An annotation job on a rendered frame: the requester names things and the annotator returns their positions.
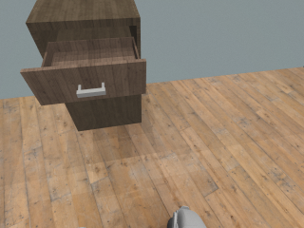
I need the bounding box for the handle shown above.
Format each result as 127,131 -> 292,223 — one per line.
76,82 -> 106,98

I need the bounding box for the cabinet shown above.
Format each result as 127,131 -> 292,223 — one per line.
26,0 -> 142,132

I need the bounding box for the drawer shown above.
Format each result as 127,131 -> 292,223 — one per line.
20,36 -> 146,105

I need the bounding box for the right robot thigh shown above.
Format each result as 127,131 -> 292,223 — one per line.
172,209 -> 206,228

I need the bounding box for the robot right shin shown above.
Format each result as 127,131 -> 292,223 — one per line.
179,205 -> 190,210

